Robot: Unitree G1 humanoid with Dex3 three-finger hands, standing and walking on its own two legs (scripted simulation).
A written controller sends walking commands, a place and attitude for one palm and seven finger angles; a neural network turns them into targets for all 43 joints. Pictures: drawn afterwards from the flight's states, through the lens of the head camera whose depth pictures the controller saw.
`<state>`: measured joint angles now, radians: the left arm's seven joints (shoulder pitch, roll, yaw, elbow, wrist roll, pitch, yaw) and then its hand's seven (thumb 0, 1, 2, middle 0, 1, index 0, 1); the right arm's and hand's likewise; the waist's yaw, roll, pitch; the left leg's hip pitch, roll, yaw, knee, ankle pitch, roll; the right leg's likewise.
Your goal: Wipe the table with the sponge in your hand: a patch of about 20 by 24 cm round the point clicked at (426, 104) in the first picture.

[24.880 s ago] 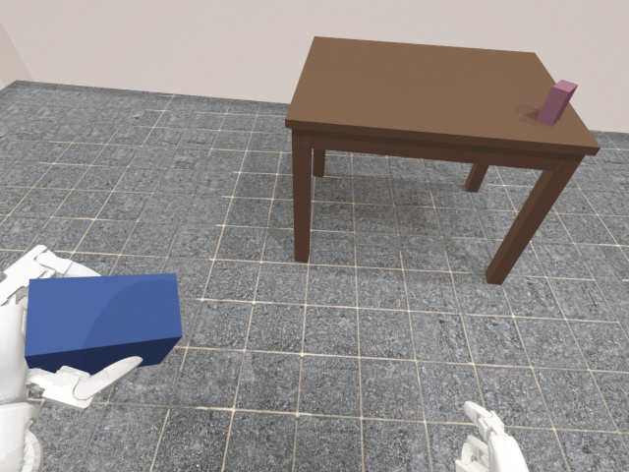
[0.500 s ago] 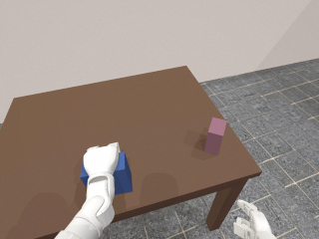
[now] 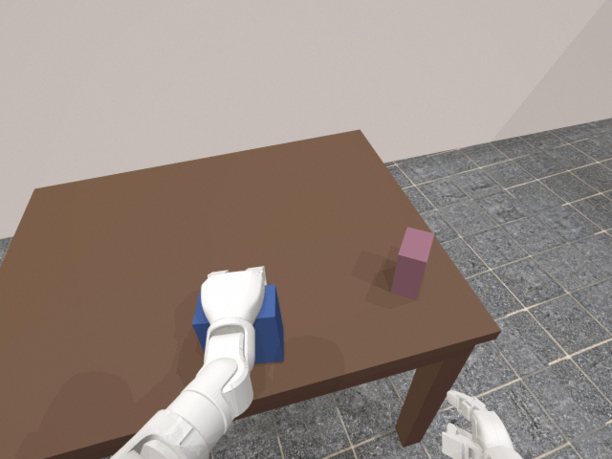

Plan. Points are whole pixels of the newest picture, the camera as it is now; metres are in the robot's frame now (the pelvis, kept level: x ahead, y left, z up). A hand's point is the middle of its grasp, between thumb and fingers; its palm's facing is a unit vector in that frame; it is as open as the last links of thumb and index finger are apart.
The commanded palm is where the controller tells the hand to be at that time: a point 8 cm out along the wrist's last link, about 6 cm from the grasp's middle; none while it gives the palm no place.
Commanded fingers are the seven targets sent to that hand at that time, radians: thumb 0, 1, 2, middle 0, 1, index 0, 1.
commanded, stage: slide across to the third lane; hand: left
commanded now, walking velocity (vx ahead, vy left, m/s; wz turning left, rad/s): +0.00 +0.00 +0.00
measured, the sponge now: (244, 333) +0.31 +0.15 -0.05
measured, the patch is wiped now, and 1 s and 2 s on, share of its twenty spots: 0.75 0.75 0.90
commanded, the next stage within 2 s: wipe forward along the third lane in 0.88 s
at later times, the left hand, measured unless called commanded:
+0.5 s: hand (248, 317) +0.32 +0.14 -0.01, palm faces -0.07 -0.03 -1.00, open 10.2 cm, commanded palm +0.28 +0.11 +0.04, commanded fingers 0.00 0.10 1.30 -1.20 -1.60 -1.20 -1.60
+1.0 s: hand (250, 317) +0.32 +0.14 -0.01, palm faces -0.08 -0.03 -1.00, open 10.2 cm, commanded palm +0.29 +0.11 +0.04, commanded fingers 0.00 0.10 1.30 -1.20 -1.60 -1.20 -1.60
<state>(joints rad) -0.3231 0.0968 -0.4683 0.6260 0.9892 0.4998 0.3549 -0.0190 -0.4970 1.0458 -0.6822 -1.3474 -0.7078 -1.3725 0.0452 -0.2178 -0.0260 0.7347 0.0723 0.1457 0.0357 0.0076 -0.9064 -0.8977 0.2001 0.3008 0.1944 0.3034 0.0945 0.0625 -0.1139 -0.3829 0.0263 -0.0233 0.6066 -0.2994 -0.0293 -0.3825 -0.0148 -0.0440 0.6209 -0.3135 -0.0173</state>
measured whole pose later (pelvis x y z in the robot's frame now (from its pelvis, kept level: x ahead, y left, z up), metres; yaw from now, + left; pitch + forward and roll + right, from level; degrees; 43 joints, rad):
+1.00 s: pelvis -0.01 -0.01 +0.00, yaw +0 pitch +5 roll +0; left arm -0.38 0.06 -0.46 0.74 0.98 0.51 0.39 -0.01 -0.50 1.05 -0.69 -1.34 -0.72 -1.36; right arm 0.05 -0.22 -0.04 0.74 0.07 0.16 0.03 0.01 -0.91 -0.90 0.20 0.30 0.19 0.30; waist 0.09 0.05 -0.12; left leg -0.39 0.03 -0.02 0.60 -0.29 -0.03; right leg -0.40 -0.01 -0.04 0.62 -0.30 -0.02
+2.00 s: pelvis -0.03 -0.01 -0.01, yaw -3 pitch +13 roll +0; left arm -0.82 0.17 -0.18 1.21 0.98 0.43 0.45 0.00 -0.54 1.05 -0.74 -1.31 -0.77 -1.33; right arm 0.18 -0.24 -0.02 0.80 0.05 0.06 -0.03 0.01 -0.91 -0.90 0.20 0.30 0.20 0.30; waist -0.06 0.04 -0.14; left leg -0.64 0.06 0.00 0.68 -0.28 -0.02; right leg -0.66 0.02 -0.01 0.68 -0.26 -0.03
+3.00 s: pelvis +0.00 +0.03 -0.02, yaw -4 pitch +19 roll -2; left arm -0.94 0.23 -0.19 1.27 0.97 0.46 0.48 0.01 -0.52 1.04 -0.72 -1.32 -0.74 -1.35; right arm 0.26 -0.22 -0.03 0.81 0.04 0.06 0.03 0.00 -0.91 -0.90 0.20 0.30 0.20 0.30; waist -0.09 0.03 -0.16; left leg -0.74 0.05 0.02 0.75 -0.34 0.00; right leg -0.72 0.01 0.01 0.68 -0.28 0.02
